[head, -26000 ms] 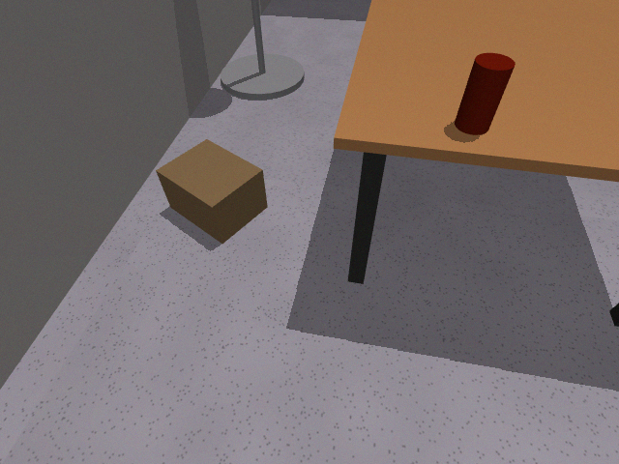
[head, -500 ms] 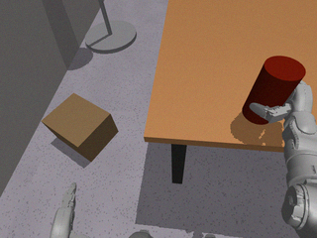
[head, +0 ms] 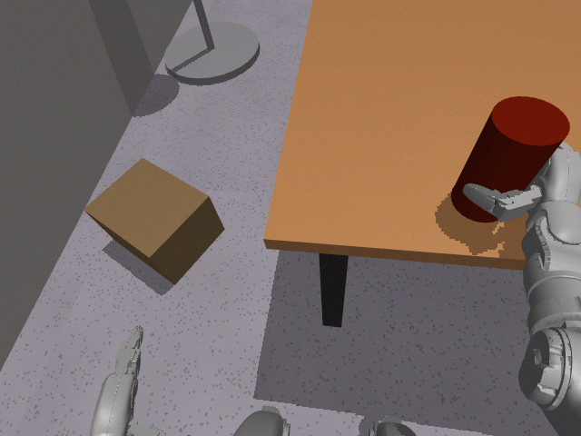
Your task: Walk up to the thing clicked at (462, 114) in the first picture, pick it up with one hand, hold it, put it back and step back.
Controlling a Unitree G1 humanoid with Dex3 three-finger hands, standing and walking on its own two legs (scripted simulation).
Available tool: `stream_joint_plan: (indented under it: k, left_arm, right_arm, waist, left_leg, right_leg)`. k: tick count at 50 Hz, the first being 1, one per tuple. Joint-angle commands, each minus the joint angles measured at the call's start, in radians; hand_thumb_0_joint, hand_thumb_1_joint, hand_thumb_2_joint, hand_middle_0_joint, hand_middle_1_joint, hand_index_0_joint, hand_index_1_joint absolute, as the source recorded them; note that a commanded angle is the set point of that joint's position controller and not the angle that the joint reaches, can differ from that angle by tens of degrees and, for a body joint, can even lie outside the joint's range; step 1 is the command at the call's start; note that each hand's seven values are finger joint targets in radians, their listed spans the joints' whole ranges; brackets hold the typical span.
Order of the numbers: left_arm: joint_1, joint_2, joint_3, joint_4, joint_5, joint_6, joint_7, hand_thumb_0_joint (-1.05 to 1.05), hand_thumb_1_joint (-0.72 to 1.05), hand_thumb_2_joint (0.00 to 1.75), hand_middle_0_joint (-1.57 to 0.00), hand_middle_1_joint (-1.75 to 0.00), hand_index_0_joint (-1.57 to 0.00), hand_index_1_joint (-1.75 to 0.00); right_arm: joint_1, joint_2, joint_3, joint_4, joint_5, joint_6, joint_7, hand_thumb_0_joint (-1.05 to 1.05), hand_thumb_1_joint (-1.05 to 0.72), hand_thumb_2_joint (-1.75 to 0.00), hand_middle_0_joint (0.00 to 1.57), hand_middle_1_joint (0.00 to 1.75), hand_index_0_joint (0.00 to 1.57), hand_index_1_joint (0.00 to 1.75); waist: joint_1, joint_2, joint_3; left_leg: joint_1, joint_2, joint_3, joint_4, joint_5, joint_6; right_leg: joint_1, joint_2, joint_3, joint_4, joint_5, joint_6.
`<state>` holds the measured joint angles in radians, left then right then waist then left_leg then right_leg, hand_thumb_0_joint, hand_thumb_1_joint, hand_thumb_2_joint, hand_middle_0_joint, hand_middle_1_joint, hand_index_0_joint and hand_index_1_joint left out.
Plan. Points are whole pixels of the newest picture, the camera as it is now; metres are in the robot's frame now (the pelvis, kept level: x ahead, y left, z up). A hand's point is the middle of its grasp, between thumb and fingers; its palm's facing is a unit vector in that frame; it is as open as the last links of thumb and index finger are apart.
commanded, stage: lower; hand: right
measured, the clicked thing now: (500, 165) +0.47 -0.21 +0.08
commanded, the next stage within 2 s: loosen in 0.02 s
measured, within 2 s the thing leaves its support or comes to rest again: neither
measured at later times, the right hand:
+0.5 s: hand (506, 163) +0.48 -0.22 +0.08, palm faces +0.21 +0.98 +0.01, open 12.0 cm
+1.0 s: hand (525, 154) +0.48 -0.24 +0.09, palm faces +0.24 +0.97 +0.01, open 17.4 cm
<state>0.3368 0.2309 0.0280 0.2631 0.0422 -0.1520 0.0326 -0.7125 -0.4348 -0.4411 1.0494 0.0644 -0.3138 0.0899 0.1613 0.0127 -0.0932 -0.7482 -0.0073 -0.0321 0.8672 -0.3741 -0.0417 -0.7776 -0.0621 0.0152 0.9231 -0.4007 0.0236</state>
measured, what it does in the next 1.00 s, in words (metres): stands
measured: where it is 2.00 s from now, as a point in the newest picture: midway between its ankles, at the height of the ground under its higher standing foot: outside the picture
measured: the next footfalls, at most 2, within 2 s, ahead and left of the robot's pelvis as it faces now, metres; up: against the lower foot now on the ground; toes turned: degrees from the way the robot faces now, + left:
none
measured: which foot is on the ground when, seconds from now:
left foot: down 0.00-1.00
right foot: down 0.00-1.00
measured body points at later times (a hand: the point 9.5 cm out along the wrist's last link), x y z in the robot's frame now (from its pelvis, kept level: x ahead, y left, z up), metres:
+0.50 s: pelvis -0.01 +0.00 -0.01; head +0.08 -0.02 +0.43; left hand +0.14 +0.27 -0.03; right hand +0.46 -0.27 +0.08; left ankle +0.03 +0.15 -0.69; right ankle +0.02 -0.13 -0.69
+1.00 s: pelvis +0.00 +0.00 -0.01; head +0.08 -0.02 +0.43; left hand +0.15 +0.27 -0.03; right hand +0.46 -0.29 +0.09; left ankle +0.03 +0.15 -0.69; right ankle +0.02 -0.13 -0.69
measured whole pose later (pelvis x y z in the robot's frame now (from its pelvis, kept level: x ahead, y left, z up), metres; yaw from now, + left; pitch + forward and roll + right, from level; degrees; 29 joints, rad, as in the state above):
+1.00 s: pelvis +0.00 +0.00 -0.01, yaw +0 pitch +16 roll +2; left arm 0.38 0.25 0.04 0.16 0.03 -0.09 0.02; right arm -0.76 -0.48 -0.50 1.00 0.06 -0.28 0.11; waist 0.16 0.01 -0.11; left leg -0.80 -0.01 -0.02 0.93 -0.40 -0.04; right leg -0.84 -0.06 0.03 0.98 -0.42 0.03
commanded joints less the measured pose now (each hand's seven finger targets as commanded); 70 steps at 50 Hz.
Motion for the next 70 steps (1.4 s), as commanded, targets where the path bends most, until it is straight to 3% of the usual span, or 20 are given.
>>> stream_joint_plan:
  k: [1, 3, 6, 8, 11, 14, 17, 20, 22, 25, 40, 49, 52, 55, 60, 63, 64, 65, 67, 70]
  left_arm:
    - [-0.032, 0.173, 0.110, -0.222, -0.006, -0.057, 0.014, 0.00, -0.55, 0.06, -0.05, -0.05, -0.04, -0.05]
    - [-0.017, 0.183, 0.110, -0.221, -0.004, -0.053, 0.020, 0.00, -0.56, 0.06, -0.05, -0.04, -0.04, -0.05]
    - [0.011, 0.148, 0.085, -0.163, -0.002, -0.045, 0.011, 0.00, -0.55, 0.06, -0.05, -0.04, -0.04, -0.05]
    - [-0.037, 0.169, 0.092, -0.259, -0.001, -0.049, 0.013, 0.00, -0.51, 0.03, -0.05, -0.05, -0.06, -0.04]
    - [0.079, 0.152, 0.083, -0.154, 0.002, -0.031, 0.007, 0.00, -0.50, 0.02, -0.05, -0.06, -0.07, -0.04]
    - [-0.002, 0.192, 0.126, -0.257, 0.000, -0.038, 0.013, 0.00, -0.51, 0.03, -0.05, -0.05, -0.06, -0.04]
    - [0.032, 0.167, 0.112, -0.200, -0.002, -0.033, 0.008, 0.00, -0.53, 0.05, -0.05, -0.05, -0.06, -0.05]
    - [-0.038, 0.181, 0.111, -0.281, -0.004, -0.044, 0.013, 0.00, -0.55, 0.06, -0.05, -0.05, -0.05, -0.05]
    - [0.009, 0.162, 0.095, -0.244, -0.005, -0.038, 0.012, 0.00, -0.54, 0.05, -0.05, -0.05, -0.05, -0.05]
    - [0.015, 0.166, 0.092, -0.269, -0.006, -0.029, 0.010, 0.00, -0.55, 0.05, -0.05, -0.05, -0.05, -0.05]
    - [0.050, 0.145, 0.086, -0.267, -0.010, -0.009, -0.001, 0.00, -0.53, 0.04, -0.06, -0.05, -0.06, -0.05]
    - [0.050, 0.196, 0.121, -0.295, -0.021, 0.013, 0.013, 0.00, -0.52, 0.03, -0.05, -0.05, -0.05, -0.05]
    - [0.067, 0.156, 0.086, -0.170, -0.034, 0.026, 0.016, 0.00, -0.53, 0.04, -0.05, -0.05, -0.05, -0.05]
    - [-0.058, 0.201, 0.099, -0.212, -0.043, 0.017, 0.030, 0.00, -0.53, 0.03, -0.05, -0.04, -0.05, -0.04]
    - [-0.078, 0.136, 0.016, -0.114, -0.058, 0.006, 0.026, 0.00, -0.53, 0.02, -0.05, -0.05, -0.05, -0.04]
    - [-0.049, 0.203, 0.062, -0.133, -0.062, 0.002, 0.035, 0.00, -0.56, 0.07, -0.06, -0.05, -0.05, -0.06]
    - [-0.087, 0.182, 0.053, -0.217, -0.067, 0.011, 0.022, 0.00, -0.53, 0.05, -0.06, -0.06, -0.05, -0.06]
    - [0.006, 0.196, 0.086, -0.147, -0.068, 0.025, 0.018, 0.00, -0.54, 0.05, -0.06, -0.05, -0.05, -0.06]
    - [0.096, 0.181, 0.081, -0.106, -0.077, 0.042, -0.002, 0.00, -0.54, 0.05, -0.06, -0.04, -0.05, -0.05]
    - [0.079, 0.148, 0.039, -0.131, -0.080, 0.054, -0.031, 0.00, -0.53, 0.05, -0.05, -0.05, -0.05, -0.05]
  right_arm:
    - [-0.597, -0.281, -0.028, -0.344, 0.040, -0.136, -0.008, 0.00, -0.10, -1.29, 1.23, 1.40, 1.28, 1.40]
    - [-0.631, -0.311, -0.023, -0.375, 0.031, -0.141, -0.010, 0.00, -0.12, -1.28, 1.23, 1.40, 1.28, 1.40]
    - [-0.534, -0.229, -0.007, -0.206, 0.028, -0.125, -0.003, 0.00, -0.07, -1.29, 1.22, 1.41, 1.27, 1.41]
    - [-0.624, -0.316, -0.042, -0.335, 0.021, -0.143, -0.001, 0.00, 0.07, -1.14, 1.19, 1.29, 1.24, 1.29]
    - [-0.516, -0.262, -0.015, -0.195, 0.021, -0.115, 0.009, 0.00, 0.17, -0.90, 1.14, 1.10, 1.18, 1.10]
    - [-0.611, -0.349, -0.059, -0.333, 0.015, -0.125, 0.000, 0.00, 0.30, -0.69, 1.08, 0.96, 1.11, 0.96]
    - [-0.541, -0.266, -0.024, -0.239, 0.023, -0.108, 0.003, 0.00, 0.46, -0.58, 0.97, 0.84, 1.00, 0.84]
    - [-0.613, -0.322, -0.044, -0.310, 0.024, -0.122, 0.001, 0.00, 0.54, -0.40, 0.83, 0.66, 0.86, 0.66]
    - [-0.537, -0.265, -0.003, -0.205, 0.014, -0.108, 0.009, 0.00, 0.55, -0.30, 0.76, 0.56, 0.78, 0.56]
    - [-0.525, -0.306, -0.046, -0.206, 0.012, -0.102, 0.006, 0.00, 0.58, -0.19, 0.65, 0.43, 0.66, 0.43]
    - [-0.485, -0.243, -0.018, -0.170, 0.011, -0.072, 0.016, 0.00, 0.59, -0.06, 0.06, 0.08, 0.07, 0.08]
    - [-0.648, -0.463, -0.106, -0.466, 0.011, -0.053, 0.009, 0.00, 0.55, -0.04, 0.05, 0.05, 0.05, 0.05]
    - [-0.534, -0.394, -0.058, -0.309, 0.013, 0.012, 0.026, 0.00, 0.54, -0.02, 0.06, 0.04, 0.06, 0.04]
    - [-0.606, -0.493, -0.094, -0.332, 0.011, 0.048, 0.035, 0.00, 0.54, -0.02, 0.06, 0.04, 0.06, 0.04]
    - [-0.541, -0.393, -0.011, -0.142, 0.027, 0.148, 0.117, 0.00, 0.53, -0.03, 0.06, 0.05, 0.06, 0.04]
    - [-0.529, -0.427, -0.028, -0.087, 0.041, 0.201, 0.162, 0.00, 0.51, -0.04, 0.07, 0.05, 0.07, 0.05]
    - [-0.544, -0.563, -0.003, -0.129, -0.066, 0.186, 0.103, 0.00, 0.50, -0.04, 0.07, 0.06, 0.07, 0.06]
    - [-0.528, -0.521, 0.008, -0.077, -0.057, 0.188, 0.069, 0.00, 0.52, -0.04, 0.06, 0.06, 0.07, 0.06]
    - [-0.434, -0.465, 0.053, 0.027, -0.062, 0.214, 0.054, 0.00, 0.54, -0.04, 0.06, 0.06, 0.07, 0.06]
    - [-0.540, -0.647, -0.017, -0.139, -0.093, 0.213, 0.016, 0.00, 0.58, -0.03, 0.06, 0.06, 0.06, 0.06]
  waist:
    - [-0.002, -0.170, -0.557]
    - [0.002, -0.166, -0.565]
    - [0.012, -0.161, -0.456]
    - [-0.003, -0.192, -0.580]
    - [0.008, -0.171, -0.439]
    - [0.004, -0.197, -0.557]
    - [0.011, -0.149, -0.443]
    - [0.000, -0.168, -0.523]
    - [0.015, -0.146, -0.450]
    - [0.002, -0.135, -0.476]
    - [0.012, -0.090, -0.407]
    - [-0.040, -0.253, -0.628]
    - [-0.041, -0.219, -0.462]
    - [-0.056, -0.192, -0.497]
    - [-0.046, -0.096, -0.326]
    - [-0.022, -0.035, -0.327]
    - [-0.089, -0.012, -0.338]
    - [-0.046, -0.020, -0.297]
    - [-0.036, 0.047, -0.166]
    - [-0.086, -0.031, -0.279]
  left_leg:
    - [0.168, -0.029, 0.050, -0.062, 0.315, 0.037]
    - [0.171, -0.029, 0.051, -0.060, 0.314, 0.038]
    - [0.078, -0.031, 0.054, -0.053, 0.260, 0.041]
    - [0.114, -0.028, 0.051, -0.048, 0.271, 0.042]
    - [0.083, -0.031, 0.056, -0.052, 0.255, 0.043]
    - [0.129, -0.024, 0.044, -0.045, 0.286, 0.040]
    - [0.101, -0.026, 0.045, -0.049, 0.240, 0.038]
    - [0.123, -0.027, 0.050, -0.047, 0.213, 0.040]
    - [0.087, -0.031, 0.054, -0.053, 0.185, 0.041]
    - [0.104, -0.030, 0.049, -0.053, 0.195, 0.039]
    - [0.100, -0.023, 0.040, -0.043, 0.209, 0.033]
    - [0.201, -0.020, 0.050, -0.051, 0.294, 0.043]
    - [0.189, -0.022, 0.056, -0.090, 0.277, 0.043]
    - [0.236, -0.021, 0.061, -0.118, 0.271, 0.042]
    - [0.228, -0.023, 0.066, -0.174, 0.230, 0.035]
    - [0.235, -0.025, 0.067, -0.192, 0.262, 0.028]
    - [0.282, -0.014, 0.059, -0.218, 0.260, 0.025]
    - [0.270, -0.017, 0.060, -0.226, 0.251, 0.026]
    - [0.251, -0.011, 0.061, -0.253, 0.225, 0.020]
    - [0.313, 0.000, 0.045, -0.260, 0.278, 0.021]
  right_leg:
    - [0.369, 0.032, -0.002, -0.076, 0.353, -0.017]
    - [0.356, 0.032, -0.003, -0.069, 0.329, -0.020]
    - [0.303, 0.026, 0.004, -0.074, 0.308, -0.016]
    - [0.352, 0.027, 0.003, -0.067, 0.305, -0.016]
    - [0.287, 0.032, -0.004, -0.071, 0.275, -0.016]
    - [0.330, 0.035, -0.010, -0.059, 0.286, -0.021]
    - [0.245, 0.039, -0.010, -0.059, 0.211, -0.027]
    - [0.271, 0.033, -0.005, -0.066, 0.189, -0.024]
    - [0.250, 0.031, -0.004, -0.069, 0.162, -0.024]
    - [0.244, 0.032, -0.003, -0.071, 0.178, -0.025]
    - [0.176, 0.039, -0.013, -0.046, 0.175, -0.035]
    - [0.382, 0.040, -0.014, -0.077, 0.304, -0.016]
    - [0.340, 0.042, -0.014, -0.109, 0.296, -0.019]
    - [0.366, 0.034, -0.011, -0.146, 0.287, -0.018]
    - [0.320, 0.035, -0.011, -0.201, 0.243, -0.030]
    - [0.357, 0.032, -0.009, -0.215, 0.270, -0.034]
    - [0.372, 0.041, -0.031, -0.234, 0.279, -0.028]
    - [0.373, 0.040, -0.038, -0.241, 0.258, -0.029]
    - [0.322, 0.050, -0.044, -0.261, 0.215, -0.040]
    - [0.380, 0.059, -0.059, -0.266, 0.275, -0.037]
